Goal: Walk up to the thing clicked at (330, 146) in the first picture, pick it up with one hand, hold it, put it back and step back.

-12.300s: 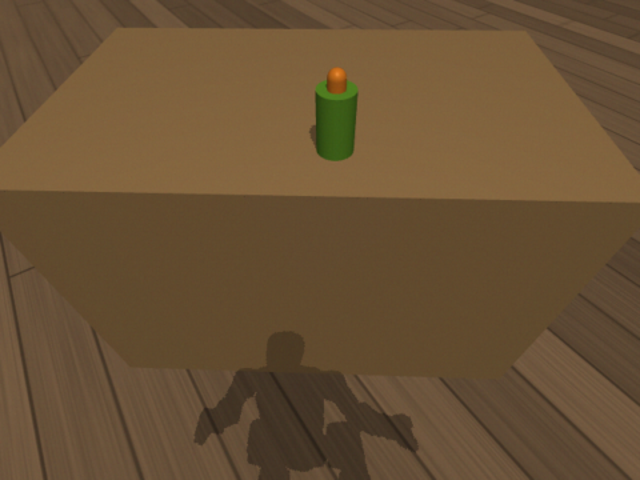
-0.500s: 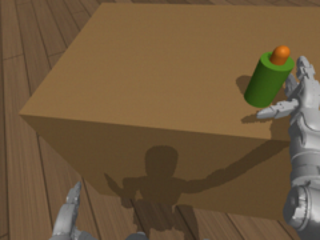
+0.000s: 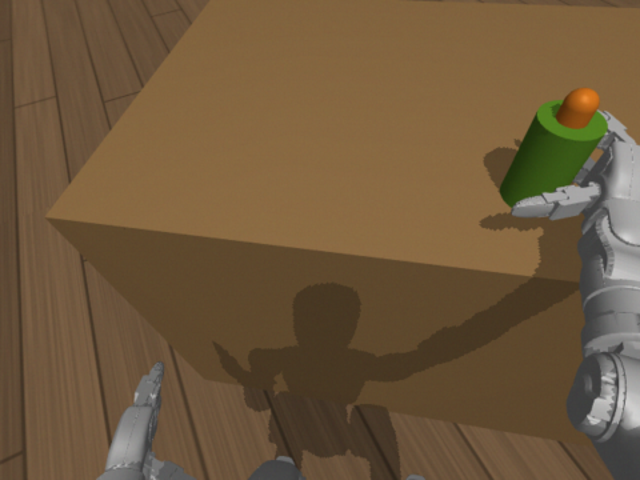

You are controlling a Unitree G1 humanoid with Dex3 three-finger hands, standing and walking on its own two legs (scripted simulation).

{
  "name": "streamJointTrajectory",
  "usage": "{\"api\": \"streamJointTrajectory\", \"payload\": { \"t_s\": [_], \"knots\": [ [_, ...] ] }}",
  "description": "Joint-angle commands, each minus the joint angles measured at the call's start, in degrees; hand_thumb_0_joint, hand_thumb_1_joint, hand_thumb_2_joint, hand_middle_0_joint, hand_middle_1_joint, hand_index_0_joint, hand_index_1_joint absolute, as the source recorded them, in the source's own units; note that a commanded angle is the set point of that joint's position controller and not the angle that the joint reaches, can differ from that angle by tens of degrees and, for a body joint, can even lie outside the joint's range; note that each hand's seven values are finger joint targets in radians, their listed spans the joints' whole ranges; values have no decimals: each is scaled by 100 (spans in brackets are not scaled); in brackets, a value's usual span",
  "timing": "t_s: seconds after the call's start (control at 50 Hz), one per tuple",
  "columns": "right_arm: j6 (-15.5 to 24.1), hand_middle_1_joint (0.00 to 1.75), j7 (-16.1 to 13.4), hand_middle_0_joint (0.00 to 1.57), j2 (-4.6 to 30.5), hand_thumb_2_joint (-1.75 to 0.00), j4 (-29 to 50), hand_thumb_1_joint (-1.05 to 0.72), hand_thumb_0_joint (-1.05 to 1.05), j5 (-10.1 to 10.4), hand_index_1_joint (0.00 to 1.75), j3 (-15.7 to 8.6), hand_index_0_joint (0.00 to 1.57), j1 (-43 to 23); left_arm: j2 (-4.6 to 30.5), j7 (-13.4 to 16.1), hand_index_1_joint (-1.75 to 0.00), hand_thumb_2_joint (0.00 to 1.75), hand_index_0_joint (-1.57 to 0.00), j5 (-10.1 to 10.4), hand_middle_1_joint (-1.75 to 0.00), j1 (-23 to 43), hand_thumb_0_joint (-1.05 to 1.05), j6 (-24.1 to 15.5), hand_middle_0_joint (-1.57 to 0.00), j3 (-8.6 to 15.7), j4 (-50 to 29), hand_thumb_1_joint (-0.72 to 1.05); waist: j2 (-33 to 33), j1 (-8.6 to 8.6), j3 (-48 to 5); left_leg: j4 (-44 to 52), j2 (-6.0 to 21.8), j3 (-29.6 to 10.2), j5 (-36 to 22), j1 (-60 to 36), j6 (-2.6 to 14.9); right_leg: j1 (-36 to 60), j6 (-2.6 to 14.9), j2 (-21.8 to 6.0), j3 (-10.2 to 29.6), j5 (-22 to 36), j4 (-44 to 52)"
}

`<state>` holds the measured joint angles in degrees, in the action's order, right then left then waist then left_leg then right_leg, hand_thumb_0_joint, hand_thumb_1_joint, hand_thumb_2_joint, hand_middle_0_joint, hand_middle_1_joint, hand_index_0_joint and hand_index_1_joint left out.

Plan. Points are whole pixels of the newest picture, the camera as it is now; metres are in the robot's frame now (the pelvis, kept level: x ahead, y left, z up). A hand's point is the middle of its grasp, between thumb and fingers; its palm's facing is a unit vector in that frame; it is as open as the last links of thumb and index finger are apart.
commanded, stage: close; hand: right
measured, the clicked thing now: (553, 150) +0.50 -0.21 +0.14
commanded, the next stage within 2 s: settle in 0.32 s
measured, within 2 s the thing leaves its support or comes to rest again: leaves its support in 0.68 s
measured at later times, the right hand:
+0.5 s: hand (557, 169) +0.47 -0.21 +0.13, palm faces +0.18 +0.98 +0.01, open 10.6 cm
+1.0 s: hand (574, 139) +0.48 -0.21 +0.17, palm faces +0.17 +0.98 +0.00, open 10.8 cm
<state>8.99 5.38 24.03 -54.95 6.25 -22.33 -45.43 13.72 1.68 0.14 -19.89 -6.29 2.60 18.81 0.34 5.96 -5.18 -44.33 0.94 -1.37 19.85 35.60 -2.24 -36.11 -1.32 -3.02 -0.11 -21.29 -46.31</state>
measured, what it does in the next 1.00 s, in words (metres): stands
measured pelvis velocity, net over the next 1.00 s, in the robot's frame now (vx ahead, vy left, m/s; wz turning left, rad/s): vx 0.01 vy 0.00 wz -0.01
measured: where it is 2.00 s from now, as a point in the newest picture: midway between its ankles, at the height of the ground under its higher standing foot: outside the picture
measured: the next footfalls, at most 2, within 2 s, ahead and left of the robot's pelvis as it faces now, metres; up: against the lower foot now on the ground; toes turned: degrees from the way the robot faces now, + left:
none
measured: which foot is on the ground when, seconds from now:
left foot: down 0.00-1.00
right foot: down 0.00-1.00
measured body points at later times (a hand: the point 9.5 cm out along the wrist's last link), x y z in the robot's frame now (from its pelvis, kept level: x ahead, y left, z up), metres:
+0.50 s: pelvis +0.01 +0.00 +0.00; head +0.06 -0.01 +0.45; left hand +0.15 +0.26 -0.04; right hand +0.46 -0.27 +0.13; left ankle +0.02 +0.15 -0.70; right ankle +0.01 -0.13 -0.70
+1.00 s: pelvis +0.01 +0.00 +0.01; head +0.05 +0.00 +0.46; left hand +0.16 +0.26 -0.05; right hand +0.46 -0.27 +0.18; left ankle +0.02 +0.15 -0.70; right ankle +0.01 -0.13 -0.70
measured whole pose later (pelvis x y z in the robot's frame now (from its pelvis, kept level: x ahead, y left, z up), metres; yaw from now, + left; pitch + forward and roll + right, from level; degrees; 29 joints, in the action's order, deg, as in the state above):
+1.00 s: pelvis +0.01 +0.00 +0.01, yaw +0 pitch +9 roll +1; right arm 2.7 6.0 24.4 -52.1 6.8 -20.8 -46.3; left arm 13.4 2.7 0.7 -18.7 -6.7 1.7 22.3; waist 1.3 4.6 -4.9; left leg -38.8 1.3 -1.2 18.5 28.9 -2.2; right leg -29.4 -1.3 -2.7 -0.2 -19.7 -40.5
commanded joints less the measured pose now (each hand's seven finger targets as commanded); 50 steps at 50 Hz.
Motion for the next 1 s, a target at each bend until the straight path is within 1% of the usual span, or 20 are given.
{"api": "streamJointTrajectory", "payload": {
  "t_s": [0.0,0.04,0.08,0.14,0.18,0.28,0.32,0.42,0.5,0.56,0.58,0.62,0.64,0.68,0.76,0.8,0.84,0.88,0.92,0.98],
  "knots": [
    [352,60,6,87,1246,-32,1362,35,0,28,60,-16,87,-2471,772,70,-5,6,-5,34,-5,25,0,-321,-5,428,-784,-56,439,-69,-2284,460,-203,305,-1640,-894,177,1543,113,158,-69,1725,615],
    [261,66,86,92,467,-39,847,30,0,121,67,336,92,-1959,540,10,-5,6,-5,44,-5,-52,0,-323,-5,264,-608,-56,233,42,-1777,511,-224,341,-1502,-663,178,1346,125,136,-47,1635,653],
    [399,74,7,98,1420,-47,1878,24,0,45,74,-114,98,-2625,781,53,-5,6,-4,52,-5,503,0,-363,-5,361,-1262,-56,298,-102,-2590,463,-191,292,-1747,-1004,163,1626,135,141,-69,1866,595],
    [266,83,87,105,774,-56,1284,13,0,145,83,89,106,-1665,680,6,-4,5,-5,64,-4,-160,0,-277,-5,403,-779,-55,79,-73,-1881,496,-191,328,-1765,-912,146,1421,147,167,-89,1829,622],
    [332,89,48,110,1272,-63,1795,6,0,95,89,-139,111,-2244,708,25,-4,5,-5,68,-4,92,0,-296,-5,403,-929,-56,235,-59,-2236,470,-164,276,-1887,-966,135,1511,171,179,-112,1889,557],
    [350,108,15,122,1159,-84,1542,-8,0,95,108,-97,123,-2218,667,22,-4,4,-5,67,-5,76,0,-265,-4,386,-920,-54,166,-32,-1973,519,-141,260,-1614,-924,132,1346,185,188,-100,1538,597],
    [399,113,-13,125,1548,-90,1803,-11,0,59,113,-270,126,-2547,946,64,-4,3,-5,63,-4,175,0,-262,-4,617,-1093,-54,338,-42,-2385,496,-147,270,-1722,-1008,152,1608,160,171,-72,1725,594],
    [359,126,-4,123,1290,-108,1556,-11,0,76,126,-119,126,-2676,548,31,-5,6,-5,63,-5,110,0,-263,-5,206,-906,-55,317,-71,-2158,523,-162,276,-1659,-956,160,1487,154,176,-75,1673,625],
    [378,133,15,122,1548,-118,1668,-7,0,66,133,-220,127,-2814,795,65,-5,5,-6,47,-5,82,0,-280,-5,424,-973,-55,368,-77,-2465,539,-173,267,-1806,-1084,160,1722,132,168,-90,1841,618],
    [348,137,41,123,1410,-124,1941,-9,0,116,137,-91,128,-3023,682,53,-5,5,-6,48,-5,118,0,-296,-5,320,-890,-55,635,-101,-2616,512,-185,302,-2023,-1094,177,1990,96,155,-67,2278,594],
    [324,139,30,123,1537,-126,1890,-7,0,115,139,-188,129,-3008,770,73,-5,6,-5,52,-5,77,0,-298,-5,432,-833,-56,552,-62,-2581,539,-191,311,-2022,-1110,183,1971,93,149,-56,2320,625],
    [327,140,-8,124,1611,-127,2147,-7,0,101,140,-169,130,-3252,658,58,-5,6,-5,52,-5,331,0,-308,-5,234,-989,-55,694,-162,-2715,562,-184,303,-2036,-1238,197,2044,76,151,-64,2405,667],
    [323,141,-52,124,1819,-128,2255,-5,0,110,141,-308,130,-3401,836,97,-5,6,-5,58,-5,394,0,-305,-5,435,-970,-56,661,-154,-2765,608,-189,301,-1992,-1261,200,2071,90,144,-64,2296,686],
    [195,139,-34,123,1443,-126,1811,-3,0,125,139,-115,128,-3041,644,86,-5,6,-5,60,-5,-11,0,-273,-5,290,-528,-55,534,-111,-2352,678,-199,311,-1912,-1229,189,1934,113,168,-87,2085,765],
    [117,141,-94,125,1789,-128,1846,-2,0,92,142,-257,131,-3100,805,160,-5,5,-5,73,-5,275,0,-306,-5,367,-693,-55,418,-143,-2252,844,-182,300,-1588,-1341,173,1844,139,176,-126,1563,939],
    [67,142,-1,125,1265,-128,1893,0,0,147,142,84,131,-3082,541,121,-4,5,-5,83,-5,177,0,-316,-5,186,-585,-55,456,-118,-2121,869,-181,308,-1657,-1322,175,1882,129,180,-121,1655,989],
    [5,143,-11,125,1606,-129,1911,3,0,148,143,-64,131,-3223,791,194,-5,6,-5,107,-5,478,0,-380,-5,342,-853,-55,225,-118,-2439,855,-183,304,-1787,-1400,148,2053,142,175,-125,1759,955],
    [-102,143,39,124,1335,-129,1696,2,0,180,143,64,131,-3065,633,158,-5,6,-5,87,-5,99,0,-351,-5,229,-490,-55,418,-110,-2006,901,-177,323,-1722,-1302,169,1911,128,194,-124,1704,1046],
    [-101,142,31,122,1706,-129,1996,4,0,196,142,-172,129,-3323,714,189,-5,6,-5,106,-5,315,0,-401,-5,295,-653,-56,280,-132,-2361,931,-160,295,-1910,-1468,132,2055,160,199,-136,1863,978],
    [-205,142,58,122,1558,-130,1827,3,0,185,142,-67,129,-3153,730,185,-5,6,-5,96,-5,282,0,-375,-5,332,-488,-55,372,-129,-2144,947,-166,301,-1968,-1390,156,2151,127,188,-130,2007,1037]
  ]
}}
